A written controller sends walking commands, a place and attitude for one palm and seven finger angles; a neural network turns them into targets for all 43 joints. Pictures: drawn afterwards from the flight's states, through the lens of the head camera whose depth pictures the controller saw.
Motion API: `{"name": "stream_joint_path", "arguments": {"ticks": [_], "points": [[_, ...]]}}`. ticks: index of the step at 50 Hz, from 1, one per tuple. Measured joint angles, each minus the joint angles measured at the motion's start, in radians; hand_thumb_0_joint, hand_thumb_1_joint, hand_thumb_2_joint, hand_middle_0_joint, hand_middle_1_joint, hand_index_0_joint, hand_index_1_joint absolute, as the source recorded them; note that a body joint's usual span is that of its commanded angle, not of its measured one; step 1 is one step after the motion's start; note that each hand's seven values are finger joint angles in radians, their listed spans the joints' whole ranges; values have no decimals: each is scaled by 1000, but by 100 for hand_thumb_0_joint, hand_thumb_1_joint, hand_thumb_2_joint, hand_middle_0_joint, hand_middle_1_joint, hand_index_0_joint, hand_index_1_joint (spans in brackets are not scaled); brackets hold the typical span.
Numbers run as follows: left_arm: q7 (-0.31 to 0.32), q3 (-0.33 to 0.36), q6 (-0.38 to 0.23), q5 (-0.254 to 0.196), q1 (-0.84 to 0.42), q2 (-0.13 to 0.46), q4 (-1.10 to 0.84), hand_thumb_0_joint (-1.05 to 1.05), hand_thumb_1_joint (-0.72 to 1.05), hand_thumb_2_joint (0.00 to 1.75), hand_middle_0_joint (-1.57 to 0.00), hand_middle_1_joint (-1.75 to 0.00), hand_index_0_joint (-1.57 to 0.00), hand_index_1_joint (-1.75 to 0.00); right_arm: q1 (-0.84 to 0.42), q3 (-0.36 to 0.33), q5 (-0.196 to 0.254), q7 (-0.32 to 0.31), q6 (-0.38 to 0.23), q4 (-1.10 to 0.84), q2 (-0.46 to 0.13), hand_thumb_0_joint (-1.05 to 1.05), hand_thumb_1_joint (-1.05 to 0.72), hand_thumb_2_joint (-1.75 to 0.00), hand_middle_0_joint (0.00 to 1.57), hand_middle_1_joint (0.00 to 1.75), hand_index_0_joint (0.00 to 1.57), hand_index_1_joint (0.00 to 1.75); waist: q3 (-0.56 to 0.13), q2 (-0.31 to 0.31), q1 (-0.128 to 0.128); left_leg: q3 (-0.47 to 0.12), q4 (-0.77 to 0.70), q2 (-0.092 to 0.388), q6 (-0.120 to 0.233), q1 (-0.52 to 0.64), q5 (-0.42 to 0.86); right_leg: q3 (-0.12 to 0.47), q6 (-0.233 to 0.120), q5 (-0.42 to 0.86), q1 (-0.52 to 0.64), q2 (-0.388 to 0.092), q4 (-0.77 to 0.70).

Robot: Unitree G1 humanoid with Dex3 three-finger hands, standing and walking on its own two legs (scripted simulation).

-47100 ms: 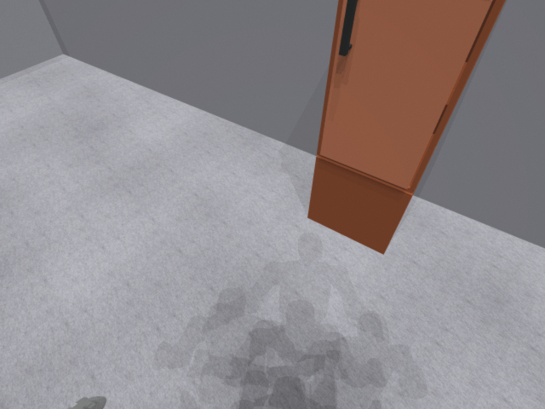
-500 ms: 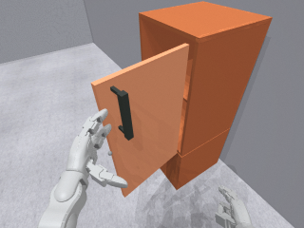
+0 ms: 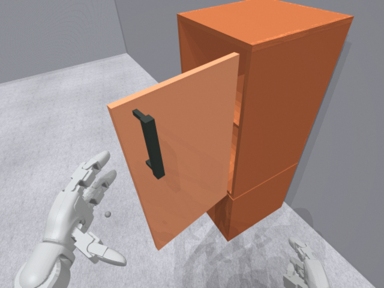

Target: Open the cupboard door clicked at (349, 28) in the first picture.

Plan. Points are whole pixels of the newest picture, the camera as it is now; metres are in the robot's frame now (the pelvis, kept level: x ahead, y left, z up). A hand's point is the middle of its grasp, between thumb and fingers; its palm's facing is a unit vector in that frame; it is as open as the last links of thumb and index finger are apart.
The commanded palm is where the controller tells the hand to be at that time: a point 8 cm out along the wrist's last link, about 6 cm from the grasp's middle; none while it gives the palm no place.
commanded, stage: draw the hand back to the body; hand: left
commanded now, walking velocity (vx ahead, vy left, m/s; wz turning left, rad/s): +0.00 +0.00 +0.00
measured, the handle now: (148, 145) +0.35 +0.13 +0.15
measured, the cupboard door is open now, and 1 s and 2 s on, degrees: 100 100 100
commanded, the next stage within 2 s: step back with the hand held close in 1.48 s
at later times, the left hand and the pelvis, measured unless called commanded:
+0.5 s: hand (69, 212) +0.19 +0.23 +0.15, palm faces +0.17 -0.97 -0.20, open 15.7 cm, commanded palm +0.16 +0.27 +0.16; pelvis -0.01 +0.03 +0.00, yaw -1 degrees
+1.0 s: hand (41, 194) +0.22 +0.29 +0.16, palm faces +0.35 -0.86 -0.38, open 10.3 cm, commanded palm +0.17 +0.33 +0.17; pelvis +0.01 +0.05 +0.01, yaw -3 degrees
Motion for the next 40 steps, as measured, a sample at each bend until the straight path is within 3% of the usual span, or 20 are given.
{"name": "stream_joint_path", "arguments": {"ticks": [11,21,25,29,34,40], "points": [[-16,62,8,-32,-28,30,27,-1,-50,30,-15,-30,-15,-30,6,6,10,-8,-38,12,3,2,-90,-90,20,30,20,30,5,3,-7,9,-1,1,6,-4,8,9,7,16,-4,0,-8],[-32,103,21,-45,-24,54,23,-1,-47,31,-15,-30,-16,-30,1,12,15,-14,-63,18,7,2,-90,-90,20,30,20,30,12,-9,2,12,-2,-7,20,-8,15,12,22,31,-1,-8,-24],[127,65,-57,95,9,71,-13,-1,-39,34,-16,-30,-16,-30,-20,13,-14,-21,-54,21,14,2,-90,-90,20,30,20,30,41,-9,5,22,-30,-6,26,17,27,22,27,57,27,-7,-68],[229,47,-117,171,38,71,-22,-1,-28,39,-16,-30,-16,-30,-32,11,-34,-18,-25,25,26,2,-90,-90,20,30,20,30,69,-18,10,37,-77,-10,35,45,49,36,36,86,51,-12,-118],[284,51,-152,213,49,77,-12,0,-13,46,-17,-30,-17,-30,-34,7,-46,-10,5,43,35,2,-90,-90,20,30,20,30,89,-24,16,54,-119,-21,45,78,63,52,47,103,78,-24,-156],[301,77,-168,228,63,92,-16,0,8,54,-17,-30,-18,-31,-28,2,-48,-1,32,56,40,2,-90,-90,20,30,20,30,86,-24,14,70,-139,-33,56,104,58,66,59,102,98,-37,-172]]}}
